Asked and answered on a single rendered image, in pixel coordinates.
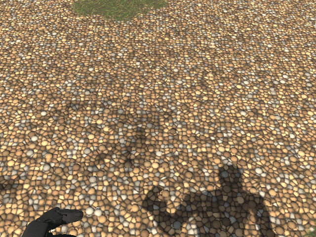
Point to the left robot hand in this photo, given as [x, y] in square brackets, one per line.
[50, 220]

